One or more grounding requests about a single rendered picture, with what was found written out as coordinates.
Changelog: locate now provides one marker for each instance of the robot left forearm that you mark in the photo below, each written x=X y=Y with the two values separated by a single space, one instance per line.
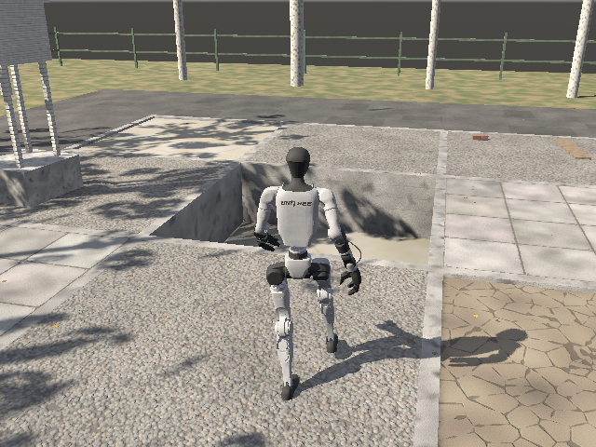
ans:
x=261 y=238

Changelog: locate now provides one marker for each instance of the robot left upper arm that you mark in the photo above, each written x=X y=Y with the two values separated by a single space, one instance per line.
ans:
x=268 y=196

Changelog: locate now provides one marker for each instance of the robot left hand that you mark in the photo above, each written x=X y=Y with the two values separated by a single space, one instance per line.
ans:
x=272 y=240

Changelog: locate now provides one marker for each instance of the robot right hand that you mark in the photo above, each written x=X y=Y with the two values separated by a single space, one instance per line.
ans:
x=356 y=280

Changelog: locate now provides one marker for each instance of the robot right upper arm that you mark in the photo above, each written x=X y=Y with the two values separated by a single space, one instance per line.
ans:
x=327 y=197

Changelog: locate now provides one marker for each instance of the robot right shin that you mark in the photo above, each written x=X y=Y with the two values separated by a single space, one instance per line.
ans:
x=327 y=312

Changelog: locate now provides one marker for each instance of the robot right forearm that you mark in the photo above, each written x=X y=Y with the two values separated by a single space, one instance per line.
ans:
x=345 y=252

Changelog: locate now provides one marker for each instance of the robot left thigh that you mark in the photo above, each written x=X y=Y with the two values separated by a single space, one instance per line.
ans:
x=275 y=275

